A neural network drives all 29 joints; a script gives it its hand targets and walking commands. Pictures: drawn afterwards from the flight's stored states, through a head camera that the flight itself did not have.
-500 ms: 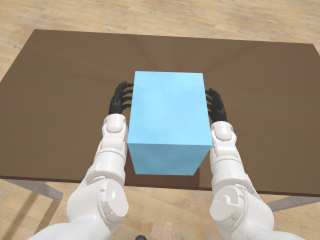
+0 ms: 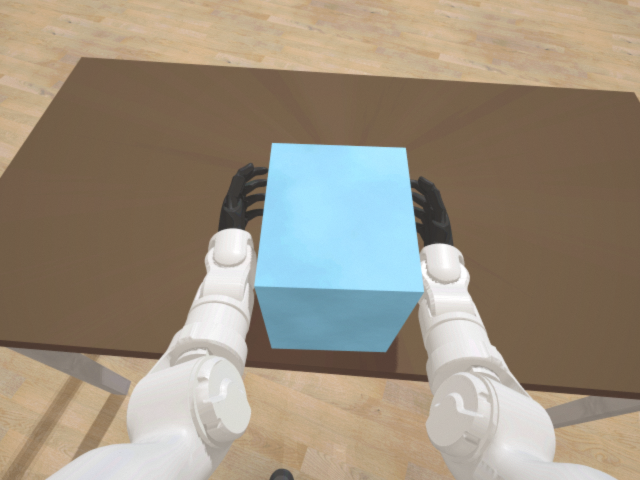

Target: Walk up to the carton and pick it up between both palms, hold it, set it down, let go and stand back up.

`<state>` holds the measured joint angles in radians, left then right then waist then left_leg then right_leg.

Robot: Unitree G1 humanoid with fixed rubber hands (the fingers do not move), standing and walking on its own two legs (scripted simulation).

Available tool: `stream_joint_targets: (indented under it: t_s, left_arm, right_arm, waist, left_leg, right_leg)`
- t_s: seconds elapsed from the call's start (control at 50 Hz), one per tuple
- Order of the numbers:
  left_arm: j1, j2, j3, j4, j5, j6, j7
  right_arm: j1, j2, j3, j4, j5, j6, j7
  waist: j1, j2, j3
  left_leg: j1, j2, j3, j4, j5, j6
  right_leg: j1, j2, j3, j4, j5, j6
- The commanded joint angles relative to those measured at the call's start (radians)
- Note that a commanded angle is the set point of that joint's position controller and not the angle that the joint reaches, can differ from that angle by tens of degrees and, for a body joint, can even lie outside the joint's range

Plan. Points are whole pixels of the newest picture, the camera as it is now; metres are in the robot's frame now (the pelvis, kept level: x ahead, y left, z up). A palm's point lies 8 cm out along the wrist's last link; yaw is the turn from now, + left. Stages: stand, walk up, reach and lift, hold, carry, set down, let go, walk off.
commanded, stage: reach and lift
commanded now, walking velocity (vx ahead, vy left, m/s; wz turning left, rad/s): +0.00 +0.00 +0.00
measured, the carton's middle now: (333, 255) +0.40 +0.01 -0.01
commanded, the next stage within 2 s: none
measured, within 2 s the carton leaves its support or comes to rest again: leaves its support in 0.16 s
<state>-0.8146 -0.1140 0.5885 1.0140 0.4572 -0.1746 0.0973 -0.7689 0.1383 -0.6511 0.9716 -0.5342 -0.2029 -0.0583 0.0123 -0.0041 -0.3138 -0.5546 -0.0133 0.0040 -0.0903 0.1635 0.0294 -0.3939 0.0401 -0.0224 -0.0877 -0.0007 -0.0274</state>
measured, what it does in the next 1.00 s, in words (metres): stands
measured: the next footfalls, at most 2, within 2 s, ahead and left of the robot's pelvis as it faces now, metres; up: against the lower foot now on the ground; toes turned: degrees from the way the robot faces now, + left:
none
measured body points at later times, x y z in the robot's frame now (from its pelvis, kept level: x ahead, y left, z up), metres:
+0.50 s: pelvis -0.03 +0.00 +0.01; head +0.01 +0.01 +0.46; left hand +0.42 +0.14 +0.11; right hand +0.42 -0.13 +0.11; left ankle +0.02 +0.10 -0.74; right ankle -0.08 -0.10 -0.74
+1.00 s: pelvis -0.03 +0.00 +0.01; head -0.02 +0.02 +0.46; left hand +0.39 +0.13 +0.13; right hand +0.39 -0.13 +0.13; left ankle +0.02 +0.10 -0.74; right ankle -0.08 -0.10 -0.74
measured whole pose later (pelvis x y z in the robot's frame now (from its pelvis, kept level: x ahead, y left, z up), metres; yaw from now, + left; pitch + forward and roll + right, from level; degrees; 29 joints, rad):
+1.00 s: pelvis -0.03 +0.00 +0.01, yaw -1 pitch +10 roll -1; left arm -0.74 -0.14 0.43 0.60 0.37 0.33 0.11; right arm -0.80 0.08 -0.36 0.84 -0.26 0.20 -0.05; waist -0.03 -0.02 -0.19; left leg -0.25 0.00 0.02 -0.09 0.16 0.03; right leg -0.12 0.05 0.00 -0.03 -0.02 -0.03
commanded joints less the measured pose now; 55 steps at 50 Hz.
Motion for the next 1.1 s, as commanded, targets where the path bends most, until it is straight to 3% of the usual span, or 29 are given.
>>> stream_joint_targets:
  t_s: [0.0,0.06,0.08,0.14,0.18,0.24,0.28,0.3,0.34,0.38,0.42,0.48,0.52,0.56,0.58,0.6,0.64,0.68,0.74,0.78,0.8,0.86,0.88,0.9,0.92,0.94,0.98,1.06,1.08]
  left_arm:
    - [-0.495,-0.549,-0.327,-0.010,0.004,-0.027,-0.101]
    - [-0.546,-0.580,-0.367,-0.020,-0.035,-0.012,-0.096]
    - [-0.542,-0.584,-0.380,-0.020,-0.029,-0.009,-0.090]
    - [-0.594,-0.594,-0.430,-0.058,-0.086,0.014,-0.086]
    - [-0.596,-0.575,-0.425,-0.068,-0.094,0.037,-0.090]
    - [-0.667,-0.548,-0.442,-0.102,-0.111,0.064,-0.080]
    - [-0.658,-0.515,-0.392,-0.085,-0.085,0.098,-0.084]
    - [-0.653,-0.509,-0.366,-0.066,-0.081,0.116,-0.088]
    - [-0.617,-0.504,-0.333,-0.054,-0.073,0.158,-0.094]
    - [-0.658,-0.474,-0.327,-0.064,-0.092,0.182,-0.104]
    - [-0.692,-0.474,-0.323,-0.110,-0.091,0.205,-0.115]
    - [-0.715,-0.453,-0.300,-0.146,-0.083,0.238,-0.128]
    - [-0.689,-0.480,-0.300,-0.166,-0.062,0.255,-0.132]
    - [-0.681,-0.489,-0.320,-0.221,-0.058,0.274,-0.132]
    - [-0.672,-0.480,-0.313,-0.224,-0.047,0.286,-0.136]
    - [-0.688,-0.480,-0.322,-0.267,-0.054,0.286,-0.139]
    - [-0.680,-0.492,-0.366,-0.324,-0.070,0.300,-0.135]
    - [-0.639,-0.519,-0.378,-0.320,-0.073,0.319,-0.137]
    - [-0.635,-0.528,-0.428,-0.390,-0.092,0.342,-0.133]
    - [-0.604,-0.551,-0.446,-0.406,-0.087,0.370,-0.135]
    - [-0.605,-0.528,-0.435,-0.429,-0.094,0.380,-0.134]
    - [-0.606,-0.536,-0.483,-0.515,-0.131,0.391,-0.113]
    - [-0.617,-0.531,-0.496,-0.523,-0.142,0.402,-0.105]
    - [-0.611,-0.544,-0.513,-0.538,-0.148,0.414,-0.099]
    - [-0.611,-0.535,-0.536,-0.558,-0.165,0.426,-0.094]
    - [-0.596,-0.539,-0.521,-0.528,-0.162,0.446,-0.090]
    - [-0.554,-0.517,-0.525,-0.556,-0.162,0.475,-0.088]
    - [-0.534,-0.520,-0.522,-0.563,-0.190,0.529,-0.091]
    - [-0.522,-0.517,-0.534,-0.580,-0.196,0.542,-0.091]
  right_arm:
    - [-0.530,0.460,0.283,-0.034,0.021,-0.049,0.076]
    - [-0.613,0.496,0.358,-0.077,0.066,-0.042,0.080]
    - [-0.639,0.499,0.375,-0.083,0.088,-0.044,0.086]
    - [-0.662,0.486,0.412,-0.102,0.121,-0.010,0.089]
    - [-0.696,0.481,0.412,-0.138,0.129,0.016,0.094]
    - [-0.732,0.493,0.422,-0.129,0.152,0.063,0.103]
    - [-0.755,0.495,0.421,-0.137,0.161,0.098,0.107]
    - [-0.756,0.486,0.414,-0.141,0.161,0.124,0.112]
    - [-0.764,0.488,0.404,-0.159,0.173,0.166,0.117]
    - [-0.746,0.478,0.379,-0.107,0.163,0.218,0.119]
    - [-0.729,0.485,0.357,-0.083,0.163,0.247,0.124]
    - [-0.728,0.478,0.311,-0.070,0.140,0.280,0.135]
    - [-0.746,0.485,0.328,-0.123,0.141,0.282,0.141]
    - [-0.723,0.492,0.316,-0.108,0.132,0.283,0.141]
    - [-0.715,0.458,0.287,-0.099,0.119,0.289,0.143]
    - [-0.712,0.468,0.291,-0.100,0.120,0.291,0.149]
    - [-0.694,0.467,0.307,-0.124,0.133,0.290,0.158]
    - [-0.732,0.473,0.328,-0.188,0.146,0.286,0.160]
    - [-0.709,0.461,0.381,-0.186,0.184,0.296,0.155]
    - [-0.667,0.469,0.411,-0.187,0.195,0.310,0.153]
    - [-0.691,0.448,0.415,-0.206,0.204,0.314,0.152]
    - [-0.737,0.474,0.505,-0.313,0.279,0.306,0.140]
    - [-0.754,0.467,0.526,-0.309,0.294,0.309,0.137]
    - [-0.796,0.472,0.555,-0.358,0.317,0.310,0.132]
    - [-0.765,0.454,0.563,-0.336,0.322,0.323,0.127]
    - [-0.782,0.457,0.590,-0.334,0.342,0.330,0.123]
    - [-0.704,0.451,0.619,-0.288,0.379,0.359,0.111]
    - [-0.735,0.462,0.660,-0.338,0.430,0.382,0.077]
    - [-0.711,0.459,0.662,-0.320,0.454,0.393,0.069]
  waist:
    - [-0.017,0.047,-0.676]
    - [-0.015,0.029,-0.701]
    - [0.003,0.034,-0.746]
    - [-0.017,0.027,-0.740]
    - [-0.011,0.008,-0.735]
    - [-0.017,-0.010,-0.722]
    - [0.019,0.007,-0.633]
    - [0.021,-0.025,-0.566]
    - [0.036,-0.008,-0.529]
    - [0.008,-0.037,-0.467]
    - [0.005,-0.001,-0.440]
    - [-0.010,0.015,-0.419]
    - [0.001,0.021,-0.437]
    - [-0.020,0.042,-0.491]
    - [-0.032,0.051,-0.458]
    - [-0.034,0.031,-0.468]
    - [-0.046,0.051,-0.464]
    - [-0.043,0.058,-0.485]
    - [-0.064,0.074,-0.479]
    - [-0.056,0.081,-0.458]
    - [-0.053,0.058,-0.440]
    - [-0.037,0.018,-0.543]
    - [-0.046,0.027,-0.520]
    - [-0.030,0.030,-0.530]
    - [-0.036,0.051,-0.491]
    - [-0.028,0.028,-0.436]
    - [-0.030,0.037,-0.405]
    - [-0.013,0.010,-0.323]
    - [-0.012,0.046,-0.291]
  left_leg:
    - [0.745,0.015,-0.022,0.210,0.566,-0.005]
    - [0.772,0.020,-0.033,0.234,0.613,-0.001]
    - [0.788,0.015,-0.037,0.245,0.606,-0.010]
    - [0.809,0.023,-0.038,0.254,0.595,-0.005]
    - [0.840,0.033,-0.055,0.253,0.522,-0.005]
    - [0.809,0.031,-0.041,0.242,0.433,0.009]
    - [0.754,0.025,-0.034,0.214,0.315,0.025]
    - [0.720,0.026,-0.037,0.202,0.255,0.041]
    - [0.701,0.028,-0.042,0.186,0.199,0.052]
    - [0.684,0.033,-0.032,0.163,0.157,0.061]
    - [0.687,0.024,-0.023,0.154,0.173,0.062]
    - [0.707,0.034,-0.021,0.122,0.151,0.059]
    - [0.756,0.032,-0.025,0.130,0.173,0.060]
    - [0.800,0.026,-0.023,0.142,0.261,0.043]
    - [0.811,0.028,-0.026,0.133,0.253,0.029]
    - [0.853,0.037,-0.037,0.137,0.263,0.026]
    - [0.854,0.039,-0.038,0.148,0.304,0.014]
    - [0.889,0.037,-0.045,0.149,0.316,0.016]
    - [0.913,0.026,-0.037,0.166,0.357,0.011]
    - [0.909,0.034,-0.040,0.165,0.320,0.004]
    - [0.903,0.039,-0.043,0.160,0.288,0.001]
    - [0.950,0.047,-0.055,0.167,0.375,0.011]
    - [0.942,0.038,-0.047,0.167,0.340,0.012]
    - [0.943,0.048,-0.061,0.177,0.325,0.012]
    - [0.959,0.040,-0.048,0.181,0.309,0.014]
    - [0.941,0.042,-0.049,0.183,0.297,0.019]
    - [0.914,0.034,-0.042,0.172,0.240,0.034]
    - [0.917,0.044,-0.043,0.164,0.188,0.037]
    - [0.907,0.044,-0.042,0.171,0.180,0.035]
  right_leg:
    - [0.020,0.005,0.005,0.101,0.420,-0.004]
    - [0.027,0.006,0.000,0.124,0.477,-0.002]
    - [0.057,0.004,0.003,0.135,0.483,-0.003]
    - [0.057,0.004,0.000,0.147,0.447,0.001]
    - [0.005,0.006,0.001,0.137,0.347,-0.001]
    - [0.031,0.005,0.003,0.152,0.326,0.008]
    - [0.066,-0.006,0.015,0.144,0.246,0.008]
    - [0.058,-0.006,0.011,0.146,0.206,0.017]
    - [0.087,-0.017,0.024,0.136,0.196,0.016]
    - [0.108,-0.013,0.021,0.135,0.185,0.016]
    - [0.126,-0.020,0.029,0.127,0.217,0.014]
    - [0.117,-0.023,0.023,0.101,0.154,0.010]
    - [0.132,-0.021,0.018,0.089,0.164,0.009]
    - [0.144,-0.014,0.010,0.089,0.219,0.002]
    - [0.133,-0.011,0.008,0.065,0.180,-0.002]
    - [0.097,-0.002,0.002,0.056,0.144,-0.005]
    - [0.080,-0.001,-0.003,0.053,0.168,-0.011]
    - [0.086,-0.003,-0.004,0.036,0.154,-0.012]
    - [0.110,-0.002,-0.002,0.043,0.228,-0.015]
    - [0.138,0.004,-0.002,0.034,0.162,-0.020]
    - [0.120,0.000,0.001,0.033,0.134,-0.024]
    - [0.161,-0.004,0.018,0.066,0.229,-0.014]
    - [0.161,-0.004,0.017,0.073,0.200,-0.017]
    - [0.160,-0.005,0.028,0.072,0.159,-0.021]
    - [0.146,-0.009,0.025,0.071,0.135,-0.020]
    - [0.131,-0.011,0.025,0.073,0.146,-0.017]
    - [0.182,-0.016,0.048,0.093,0.158,-0.009]
    - [0.185,-0.026,0.061,0.088,0.127,-0.007]
    - [0.178,-0.028,0.066,0.087,0.123,-0.014]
